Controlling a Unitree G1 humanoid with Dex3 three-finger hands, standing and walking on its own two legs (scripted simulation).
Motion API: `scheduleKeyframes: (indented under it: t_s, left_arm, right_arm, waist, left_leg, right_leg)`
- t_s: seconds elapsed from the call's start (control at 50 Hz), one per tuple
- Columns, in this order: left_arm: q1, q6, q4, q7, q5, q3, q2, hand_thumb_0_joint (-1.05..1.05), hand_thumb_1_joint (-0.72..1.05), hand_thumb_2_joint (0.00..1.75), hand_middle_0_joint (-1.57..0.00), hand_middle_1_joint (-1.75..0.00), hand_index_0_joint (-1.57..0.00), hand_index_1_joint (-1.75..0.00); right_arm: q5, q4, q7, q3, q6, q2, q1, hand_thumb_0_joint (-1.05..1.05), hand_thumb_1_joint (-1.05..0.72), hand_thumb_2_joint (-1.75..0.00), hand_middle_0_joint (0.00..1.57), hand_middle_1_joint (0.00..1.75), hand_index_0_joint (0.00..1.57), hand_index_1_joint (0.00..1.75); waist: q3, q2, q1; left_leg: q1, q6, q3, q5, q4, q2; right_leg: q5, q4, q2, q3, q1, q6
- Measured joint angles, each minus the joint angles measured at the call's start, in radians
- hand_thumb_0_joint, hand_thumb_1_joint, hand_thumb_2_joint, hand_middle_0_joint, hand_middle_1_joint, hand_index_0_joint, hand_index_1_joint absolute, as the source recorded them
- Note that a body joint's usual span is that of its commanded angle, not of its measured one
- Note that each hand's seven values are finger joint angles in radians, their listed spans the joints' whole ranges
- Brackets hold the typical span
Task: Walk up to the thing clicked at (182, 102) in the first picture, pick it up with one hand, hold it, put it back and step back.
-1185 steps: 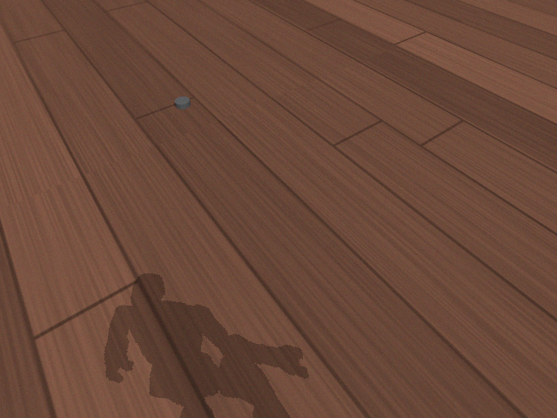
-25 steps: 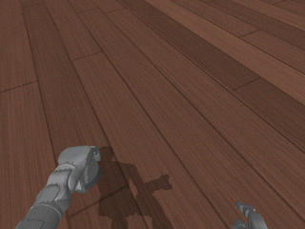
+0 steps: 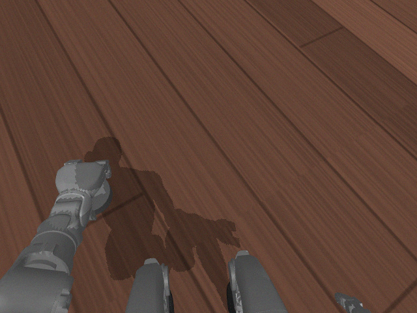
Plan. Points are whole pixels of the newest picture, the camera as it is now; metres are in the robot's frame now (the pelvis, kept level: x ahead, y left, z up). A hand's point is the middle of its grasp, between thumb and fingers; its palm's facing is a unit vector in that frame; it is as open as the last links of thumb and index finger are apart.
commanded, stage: crouch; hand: left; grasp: from above
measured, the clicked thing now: (90, 194) +0.39 +0.24 -0.14
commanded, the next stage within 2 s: lower in 1.30 s
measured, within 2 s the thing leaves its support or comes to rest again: neither
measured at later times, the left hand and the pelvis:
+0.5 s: hand (108, 207) +0.42 +0.26 -0.33, palm faces -0.43 +0.00 -0.90, open 10.9 cm; pelvis -0.03 +0.00 -0.19, yaw -2 degrees
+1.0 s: hand (113, 208) +0.44 +0.27 -0.42, palm faces -0.45 -0.01 -0.89, open 10.9 cm; pelvis -0.04 +0.00 -0.27, yaw -5 degrees
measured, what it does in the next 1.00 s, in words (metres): lowers itself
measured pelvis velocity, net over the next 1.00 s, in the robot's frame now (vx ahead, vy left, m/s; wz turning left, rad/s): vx -0.04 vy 0.00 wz -0.08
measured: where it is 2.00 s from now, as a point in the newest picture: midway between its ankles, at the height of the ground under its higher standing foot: outside the picture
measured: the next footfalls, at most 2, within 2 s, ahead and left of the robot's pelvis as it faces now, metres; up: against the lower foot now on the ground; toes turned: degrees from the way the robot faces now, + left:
none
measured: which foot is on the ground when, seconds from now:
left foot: down 0.00-1.00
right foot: down 0.00-1.00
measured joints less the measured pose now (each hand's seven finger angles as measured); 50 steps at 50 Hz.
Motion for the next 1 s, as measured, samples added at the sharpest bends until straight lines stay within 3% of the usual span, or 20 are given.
scheduleKeyframes:
  t_s: [0.28, 0.42, 0.74, 1.0]
  left_arm:
    - [-0.163, -0.046, 0.096, -0.015, 0.012, 0.086, 0.109, -0.01, -0.12, 0.62, -0.44, -0.81, -0.55, -0.78]
    - [-0.211, -0.093, 0.11, -0.003, 0.05, 0.13, 0.164, 0.0, -0.12, 0.63, -0.43, -0.82, -0.54, -0.79]
    - [-0.307, -0.119, 0.167, -0.01, 0.083, 0.183, 0.265, 0.0, -0.12, 0.63, -0.43, -0.82, -0.54, -0.79]
    - [-0.376, -0.16, 0.269, -0.004, 0.115, 0.196, 0.334, -0.01, -0.11, 0.59, -0.44, -0.81, -0.55, -0.77]
  right_arm:
    - [-0.04, 0.025, 0.025, 0.04, -0.059, 0.037, -0.017, 0.01, -0.9, -0.9, 0.2, 0.3, 0.2, 0.3]
    - [-0.06, 0.027, 0.056, 0.062, -0.084, 0.039, -0.051, 0.01, -0.9, -0.9, 0.2, 0.3, 0.2, 0.3]
    - [-0.096, 0.027, 0.118, 0.071, -0.089, 0.016, -0.097, 0.0, -0.91, -0.9, 0.2, 0.3, 0.2, 0.3]
    - [-0.113, 0.044, 0.143, 0.098, -0.078, 0.009, -0.078, 0.0, -0.91, -0.9, 0.2, 0.3, 0.2, 0.3]
  waist:
    - [-0.019, 0.025, -0.054]
    - [-0.001, 0.009, -0.069]
    - [0.069, -0.024, -0.091]
    - [0.107, -0.032, -0.123]
  left_leg:
    - [-0.51, 0.011, -0.032, -0.088, 0.43, -0.009]
    - [-0.683, 0.004, -0.06, -0.116, 0.59, -0.013]
    - [-0.873, -0.004, -0.1, -0.151, 0.816, -0.016]
    - [-0.981, 0.002, -0.118, -0.144, 0.946, -0.02]
  right_leg:
    - [-0.093, 0.422, -0.001, -0.002, -0.494, 0.007]
    - [-0.125, 0.576, 0.002, -0.017, -0.657, 0.006]
    - [-0.158, 0.787, 0.013, -0.034, -0.833, 0.01]
    - [-0.148, 0.904, 0.024, -0.037, -0.931, 0.018]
